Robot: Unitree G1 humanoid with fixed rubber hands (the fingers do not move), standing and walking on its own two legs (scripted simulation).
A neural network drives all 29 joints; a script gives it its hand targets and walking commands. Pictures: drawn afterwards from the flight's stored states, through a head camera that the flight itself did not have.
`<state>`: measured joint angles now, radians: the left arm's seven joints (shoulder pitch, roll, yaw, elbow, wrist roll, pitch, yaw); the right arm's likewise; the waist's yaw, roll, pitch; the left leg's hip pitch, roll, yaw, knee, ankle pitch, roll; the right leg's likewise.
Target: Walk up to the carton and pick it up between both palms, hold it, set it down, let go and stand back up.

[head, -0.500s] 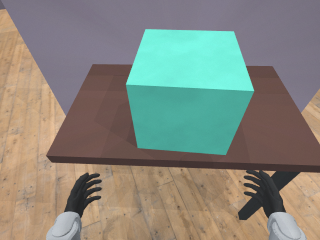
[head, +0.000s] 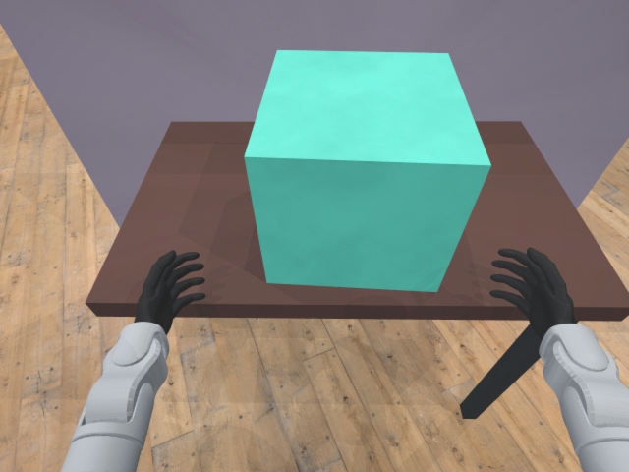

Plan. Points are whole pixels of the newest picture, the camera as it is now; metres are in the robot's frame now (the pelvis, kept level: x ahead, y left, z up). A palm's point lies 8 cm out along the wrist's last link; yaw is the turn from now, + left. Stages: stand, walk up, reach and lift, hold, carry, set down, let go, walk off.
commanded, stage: reach and lift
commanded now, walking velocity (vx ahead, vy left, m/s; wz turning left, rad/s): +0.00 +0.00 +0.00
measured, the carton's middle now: (356, 169) +0.55 -0.05 +0.07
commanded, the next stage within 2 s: none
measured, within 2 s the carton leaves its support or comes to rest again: neither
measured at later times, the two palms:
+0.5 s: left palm (162, 242) +0.36 +0.21 +0.11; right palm (563, 258) +0.32 -0.28 +0.11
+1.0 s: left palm (167, 179) +0.42 +0.21 +0.16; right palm (581, 187) +0.38 -0.29 +0.17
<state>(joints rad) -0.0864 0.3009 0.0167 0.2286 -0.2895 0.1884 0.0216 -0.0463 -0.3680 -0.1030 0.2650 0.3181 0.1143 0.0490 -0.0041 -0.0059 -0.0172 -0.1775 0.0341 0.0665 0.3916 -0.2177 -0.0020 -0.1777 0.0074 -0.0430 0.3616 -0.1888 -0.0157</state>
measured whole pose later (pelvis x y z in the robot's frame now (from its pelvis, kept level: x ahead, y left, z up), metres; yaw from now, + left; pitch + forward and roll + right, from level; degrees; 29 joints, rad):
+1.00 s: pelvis -0.01 -0.01 +0.00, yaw -1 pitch +7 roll -1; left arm -0.81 0.44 0.04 0.65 -0.33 0.51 0.05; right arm -0.79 -0.53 -0.03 0.77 0.46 0.33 0.07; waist -0.05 -0.01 -0.11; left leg -0.33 0.04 0.05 0.39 -0.18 -0.01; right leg -0.33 0.03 -0.01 0.34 -0.14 -0.02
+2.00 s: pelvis +0.00 -0.02 -0.01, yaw +0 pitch +19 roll -1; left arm -1.44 0.59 -0.23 1.34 -0.47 0.30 0.00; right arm -1.37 -0.53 0.05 1.32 0.49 0.26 0.06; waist -0.07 -0.03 -0.23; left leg -0.58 0.06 0.00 0.46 -0.20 -0.03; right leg -0.56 0.05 -0.04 0.39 -0.15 -0.04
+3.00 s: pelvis -0.01 -0.01 -0.02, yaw -1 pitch +26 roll +0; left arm -1.35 0.36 -0.20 1.55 -0.41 -0.10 0.02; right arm -1.24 -0.40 0.06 1.38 0.43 -0.04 0.01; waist -0.05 -0.01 -0.29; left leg -0.80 0.04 0.01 0.54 -0.20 -0.03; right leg -0.80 0.03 -0.04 0.50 -0.16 -0.03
